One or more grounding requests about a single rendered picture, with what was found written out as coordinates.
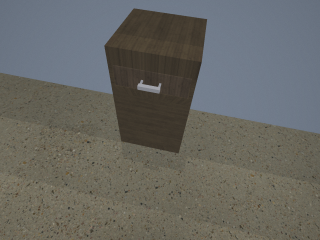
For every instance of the drawer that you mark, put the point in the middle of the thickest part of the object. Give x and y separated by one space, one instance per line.
170 84

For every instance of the handle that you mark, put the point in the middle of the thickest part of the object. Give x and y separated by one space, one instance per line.
149 88

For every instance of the cabinet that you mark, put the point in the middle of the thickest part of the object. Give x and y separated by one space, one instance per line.
163 43

